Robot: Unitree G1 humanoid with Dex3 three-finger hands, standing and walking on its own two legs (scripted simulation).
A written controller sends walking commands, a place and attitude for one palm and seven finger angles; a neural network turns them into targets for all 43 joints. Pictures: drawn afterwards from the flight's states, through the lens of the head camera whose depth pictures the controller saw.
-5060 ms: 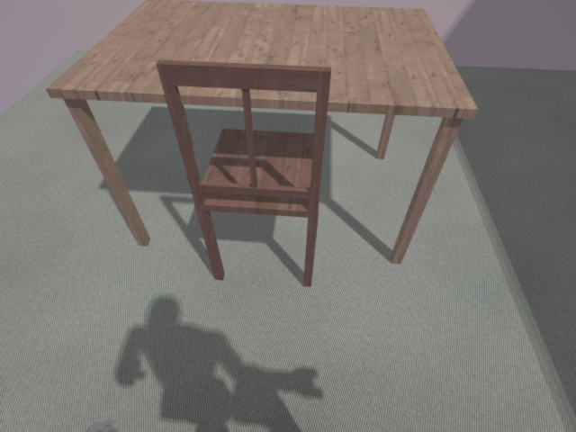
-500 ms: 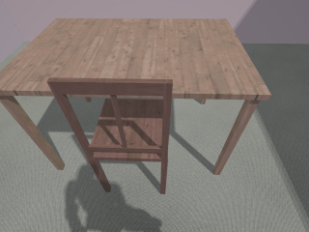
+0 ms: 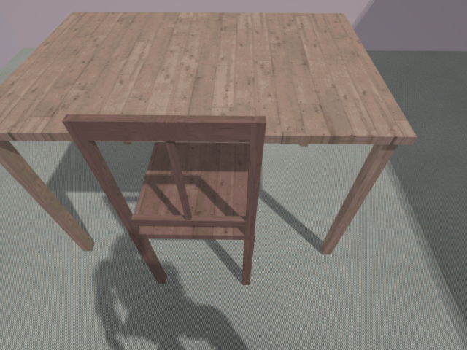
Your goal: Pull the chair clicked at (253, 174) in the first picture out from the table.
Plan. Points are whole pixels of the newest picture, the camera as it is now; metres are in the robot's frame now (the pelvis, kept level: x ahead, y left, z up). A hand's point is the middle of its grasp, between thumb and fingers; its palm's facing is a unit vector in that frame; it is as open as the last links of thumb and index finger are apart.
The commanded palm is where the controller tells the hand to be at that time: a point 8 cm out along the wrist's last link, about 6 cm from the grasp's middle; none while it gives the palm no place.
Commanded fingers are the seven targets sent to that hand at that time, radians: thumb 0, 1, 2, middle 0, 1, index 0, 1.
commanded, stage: look again from close up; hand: left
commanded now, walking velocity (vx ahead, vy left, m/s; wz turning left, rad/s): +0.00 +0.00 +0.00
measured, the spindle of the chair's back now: (180, 184) +0.49 +0.16 -0.08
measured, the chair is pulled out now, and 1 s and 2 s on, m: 0.00 0.00 0.00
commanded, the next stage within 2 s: shuffle to correct the standing spot in 0.20 s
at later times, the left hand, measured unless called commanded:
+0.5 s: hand out of the picture +0.01 +0.16 -0.18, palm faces +0.01 -0.98 -0.18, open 7.4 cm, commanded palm none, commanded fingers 0.00 0.90 0.90 -0.20 -0.30 -0.20 -0.30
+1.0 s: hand out of the picture +0.02 +0.15 -0.17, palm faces +0.03 -0.97 -0.23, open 7.3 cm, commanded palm none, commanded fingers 0.00 0.90 0.90 -0.20 -0.30 -0.20 -0.30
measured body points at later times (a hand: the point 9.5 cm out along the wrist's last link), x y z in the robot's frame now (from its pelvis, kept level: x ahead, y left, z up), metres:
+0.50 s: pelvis +0.02 -0.01 -0.01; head +0.03 -0.01 +0.44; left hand +0.01 +0.21 -0.17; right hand +0.01 -0.23 -0.17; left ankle -0.05 +0.09 -0.74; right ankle -0.01 -0.13 -0.74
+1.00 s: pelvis +0.00 -0.03 +0.00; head +0.02 -0.03 +0.45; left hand +0.02 +0.21 -0.15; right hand +0.04 -0.25 -0.16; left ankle -0.05 +0.09 -0.74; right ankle -0.01 -0.14 -0.74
